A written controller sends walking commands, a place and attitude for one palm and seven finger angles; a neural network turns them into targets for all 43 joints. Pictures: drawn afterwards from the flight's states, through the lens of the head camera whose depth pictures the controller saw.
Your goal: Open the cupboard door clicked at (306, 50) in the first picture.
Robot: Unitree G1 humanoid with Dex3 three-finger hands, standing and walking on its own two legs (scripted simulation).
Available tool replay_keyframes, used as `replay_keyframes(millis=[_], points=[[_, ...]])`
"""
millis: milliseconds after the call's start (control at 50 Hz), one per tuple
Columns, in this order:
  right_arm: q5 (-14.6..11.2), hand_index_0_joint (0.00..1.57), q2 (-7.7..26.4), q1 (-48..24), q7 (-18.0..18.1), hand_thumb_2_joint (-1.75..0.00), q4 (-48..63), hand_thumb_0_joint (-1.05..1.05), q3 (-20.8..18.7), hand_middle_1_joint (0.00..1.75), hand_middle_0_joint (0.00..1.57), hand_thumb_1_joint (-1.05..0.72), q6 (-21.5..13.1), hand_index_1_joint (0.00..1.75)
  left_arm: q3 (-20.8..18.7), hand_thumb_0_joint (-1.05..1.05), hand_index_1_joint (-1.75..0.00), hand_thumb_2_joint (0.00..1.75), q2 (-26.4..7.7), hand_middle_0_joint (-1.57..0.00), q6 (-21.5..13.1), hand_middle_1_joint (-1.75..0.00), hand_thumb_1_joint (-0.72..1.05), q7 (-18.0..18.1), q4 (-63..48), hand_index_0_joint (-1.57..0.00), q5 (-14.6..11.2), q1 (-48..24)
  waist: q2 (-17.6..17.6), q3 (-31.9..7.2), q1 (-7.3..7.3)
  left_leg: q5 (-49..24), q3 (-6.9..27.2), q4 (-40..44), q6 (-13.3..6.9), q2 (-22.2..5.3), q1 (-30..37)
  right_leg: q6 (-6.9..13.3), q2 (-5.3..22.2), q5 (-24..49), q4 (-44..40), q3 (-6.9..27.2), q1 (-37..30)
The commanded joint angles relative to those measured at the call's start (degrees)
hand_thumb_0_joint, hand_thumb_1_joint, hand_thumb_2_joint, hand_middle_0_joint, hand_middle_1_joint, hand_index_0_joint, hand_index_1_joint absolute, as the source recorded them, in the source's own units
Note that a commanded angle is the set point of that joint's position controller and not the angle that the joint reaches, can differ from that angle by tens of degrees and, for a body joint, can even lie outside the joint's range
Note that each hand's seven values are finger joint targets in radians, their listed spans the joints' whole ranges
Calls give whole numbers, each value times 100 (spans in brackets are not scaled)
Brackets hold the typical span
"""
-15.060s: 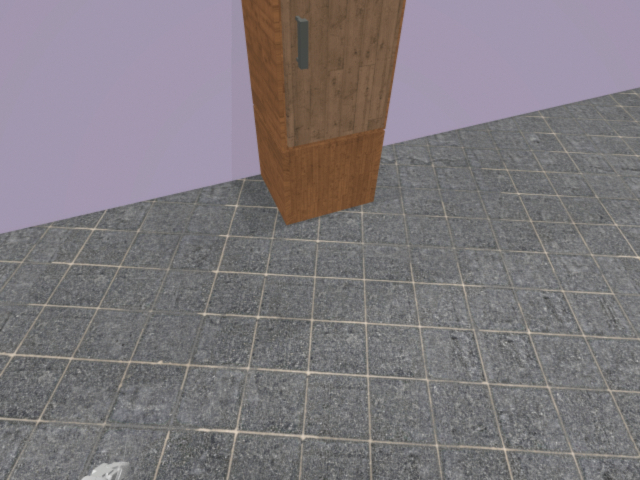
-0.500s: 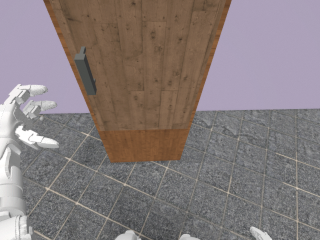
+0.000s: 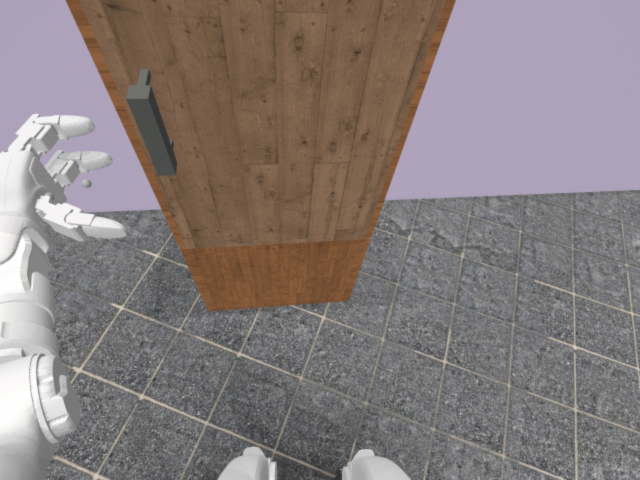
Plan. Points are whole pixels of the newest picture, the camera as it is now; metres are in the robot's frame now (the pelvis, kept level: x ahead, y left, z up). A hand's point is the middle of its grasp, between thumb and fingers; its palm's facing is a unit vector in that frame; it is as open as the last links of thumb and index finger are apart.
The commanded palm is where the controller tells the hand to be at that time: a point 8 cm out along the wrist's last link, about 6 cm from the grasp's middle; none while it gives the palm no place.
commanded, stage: move the hooked fingers beside the handle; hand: left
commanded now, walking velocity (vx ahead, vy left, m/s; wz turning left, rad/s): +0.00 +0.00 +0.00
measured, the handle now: (156, 124) +0.56 +0.22 +0.08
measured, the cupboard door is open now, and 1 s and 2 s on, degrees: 0 0 0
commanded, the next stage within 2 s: slide the fingers in behind the handle in 1.18 s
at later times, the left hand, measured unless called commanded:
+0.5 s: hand (93, 139) +0.51 +0.28 +0.09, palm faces +0.11 -0.99 -0.02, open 14.0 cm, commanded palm +0.48 +0.32 +0.08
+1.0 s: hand (98, 155) +0.50 +0.28 +0.08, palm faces +0.09 -1.00 -0.01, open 14.0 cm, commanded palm +0.48 +0.32 +0.07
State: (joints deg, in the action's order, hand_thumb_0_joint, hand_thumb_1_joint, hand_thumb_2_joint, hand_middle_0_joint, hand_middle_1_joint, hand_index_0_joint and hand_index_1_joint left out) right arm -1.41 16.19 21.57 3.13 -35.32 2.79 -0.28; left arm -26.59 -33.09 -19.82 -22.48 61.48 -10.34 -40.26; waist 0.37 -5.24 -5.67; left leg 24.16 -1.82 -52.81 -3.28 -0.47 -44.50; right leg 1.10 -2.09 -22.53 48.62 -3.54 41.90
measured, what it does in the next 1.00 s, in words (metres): stands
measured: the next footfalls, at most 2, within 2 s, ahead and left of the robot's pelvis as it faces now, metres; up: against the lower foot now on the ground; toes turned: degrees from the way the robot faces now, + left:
none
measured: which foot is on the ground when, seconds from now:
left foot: down 0.00-1.00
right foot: down 0.00-1.00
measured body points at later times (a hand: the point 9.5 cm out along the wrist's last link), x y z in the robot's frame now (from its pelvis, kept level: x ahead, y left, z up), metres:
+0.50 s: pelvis +0.01 -0.01 -0.01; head +0.15 +0.02 +0.42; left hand +0.50 +0.34 +0.09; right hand -0.01 -0.29 -0.10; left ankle +0.01 +0.08 -0.69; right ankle +0.01 -0.11 -0.69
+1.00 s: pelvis +0.01 +0.00 -0.01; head +0.14 +0.03 +0.42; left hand +0.49 +0.33 +0.08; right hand +0.04 -0.27 -0.11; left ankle +0.01 +0.08 -0.69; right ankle +0.01 -0.11 -0.69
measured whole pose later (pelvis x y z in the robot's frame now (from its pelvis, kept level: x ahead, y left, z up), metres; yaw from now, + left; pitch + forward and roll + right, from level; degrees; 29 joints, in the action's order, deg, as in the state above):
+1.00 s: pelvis +0.01 +0.00 -0.01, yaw -1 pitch +20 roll -4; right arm -0.3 16.3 21.4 2.6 -33.0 3.6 5.0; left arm -29.0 -40.5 -18.9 -23.2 69.5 -6.8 -49.3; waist 0.5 -5.6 -9.0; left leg 26.1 -1.1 -55.8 -3.2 -1.8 -50.3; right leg 1.2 -3.5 -23.3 49.6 -4.1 46.9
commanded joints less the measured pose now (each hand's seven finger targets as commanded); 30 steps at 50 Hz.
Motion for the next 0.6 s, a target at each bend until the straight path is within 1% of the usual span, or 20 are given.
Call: replay_keyframes(millis=[0,40,80,100,140,160,180,200,220,260,280,300,320,360,400,420,440,460,540,580], points=[[2,20,1117,691,105,-90,336,0,-429,30,20,-90,-28,30,-264,0,-120,30,-2000,-30,-486,-120,-50,51,-931,-30,51,-2768,735,-2044,-148,-1935,685,666,224,-154,1823,54,-74,1105,-412,159,-172],[32,20,1111,756,82,-90,322,0,-435,30,20,-90,4,30,-220,0,-120,30,-1948,-30,-586,-120,-50,35,-980,-30,72,-2852,987,-2380,-130,-2224,710,588,262,-160,2118,64,-93,1184,-368,165,-103],[41,20,1152,809,97,-90,264,0,-413,30,20,-90,62,30,-368,0,-120,30,-2241,-30,-595,-120,-50,23,-745,-30,106,-2986,937,-2352,-177,-2113,697,535,240,-166,1943,57,-100,1173,-359,186,-110],[39,20,1145,817,94,-90,254,0,-410,30,20,-90,79,30,-296,0,-120,30,-2187,-30,-581,-120,-50,6,-703,-30,101,-3092,979,-2334,-238,-2112,685,519,226,-163,1924,46,-99,1189,-366,190,-87],[54,20,1156,899,83,-90,256,0,-407,30,20,-90,122,30,-302,0,-120,30,-2151,-30,-519,-120,-50,-53,-508,-30,84,-2959,862,-2478,-213,-2287,668,475,216,-165,1928,39,-116,1339,-345,183,-164],[49,20,1188,918,100,-90,255,0,-413,30,20,-90,151,30,-473,0,-120,30,-2419,-30,-463,-120,-50,-67,-387,-30,102,-2900,812,-2437,-195,-2251,620,446,188,-159,1738,28,-105,1412,-352,213,-258],[37,20,1187,936,108,-90,262,0,-385,30,20,-90,190,30,-411,0,-120,30,-2451,-30,-393,-120,-50,-85,-262,-30,135,-2978,711,-2306,-257,-2112,586,438,152,-148,1537,11,-104,1406,-364,235,-281],[31,20,1172,946,107,-90,264,0,-374,30,20,-90,209,30,-311,0,-120,30,-2388,-30,-341,-120,-50,-99,-217,-30,159,-3127,804,-2218,-309,-1982,555,442,136,-137,1438,-4,-92,1365,-386,250,-254],[46,20,1177,984,112,-90,279,0,-364,30,20,-90,227,30,-414,0,-120,30,-2532,-30,-325,-120,-50,-99,-149,-30,180,-3116,738,-2175,-269,-2036,561,417,122,-122,1338,19,-106,1432,-362,247,-317],[49,20,1212,1038,127,-90,295,0,-350,30,20,-90,276,30,-441,0,-120,30,-2755,-30,-268,-120,-50,-102,-75,-30,270,-3295,735,-2189,-345,-1977,531,365,95,-128,1175,-15,-101,1460,-353,288,-315],[66,20,1220,1080,127,-90,307,0,-354,30,20,-90,290,30,-548,0,-120,30,-2924,-30,-281,-120,-50,-79,-121,-30,299,-3372,783,-2297,-341,-2023,523,334,85,-126,1168,-21,-102,1518,-344,310,-365],[67,20,1214,1096,119,-90,307,0,-349,30,20,-90,302,30,-501,0,-120,30,-2920,-30,-312,-120,-50,-81,-212,-30,308,-3480,944,-2398,-370,-2111,516,305,91,-128,1251,-20,-104,1578,-328,321,-342],[91,20,1219,1141,119,-90,325,0,-363,30,20,-90,313,30,-630,0,-120,30,-3038,-30,-372,-120,-50,-72,-298,-30,297,-3518,944,-2560,-340,-2303,529,248,96,-136,1335,-1,-121,1705,-274,312,-382],[105,20,1255,1196,121,-90,294,0,-362,30,20,-90,326,30,-796,0,-120,30,-3363,-30,-403,-120,-50,-87,-255,-30,321,-3640,914,-2760,-388,-2384,512,171,83,-151,1234,-37,-126,1866,-256,359,-531],[104,20,1223,1234,91,-90,329,0,-367,30,20,-90,354,30,-745,0,-120,30,-3241,-30,-399,-120,-50,-167,-212,-30,331,-3351,1062,-2849,-307,-2534,497,192,104,-147,1348,-16,-139,1972,-241,331,-585],[128,20,1218,1259,81,-90,358,0,-391,30,20,-90,365,30,-813,0,-120,30,-3225,-30,-405,-120,-50,-208,-252,-30,298,-3101,1246,-3005,-206,-2856,491,169,123,-151,1559,12,-152,2152,-208,322,-617],[110,20,1183,1249,55,-90,359,0,-378,30,20,-90,393,30,-671,0,-120,30,-3022,-30,-350,-120,-50,-277,-195,-30,285,-2903,1348,-2974,-211,-2958,455,171,136,-169,1666,-5,-162,2200,-237,301,-527],[121,20,1214,1269,51,-90,369,0,-400,30,20,-90,420,30,-774,0,-120,30,-3138,-30,-311,-120,-50,-315,-247,-30,274,-2796,1212,-2973,-174,-3066,475,170,136,-185,1643,-7,-166,2269,-230,272,-575],[78,20,1207,1273,39,-90,437,0,-428,30,20,-90,507,30,-714,0,-120,30,-2930,-30,-141,-120,-50,-490,-267,-30,115,-2592,868,-2697,-224,-3018,431,223,70,-182,1475,-36,-200,2427,-313,257,-640],[78,20,1207,1253,31,-90,456,0,-450,30,20,-90,511,30,-769,0,-120,30,-2946,-30,-190,-120,-50,-475,-499,-30,60,-2645,923,-2679,-216,-2949,422,246,58,-172,1518,-38,-208,2382,-349,273,-630]])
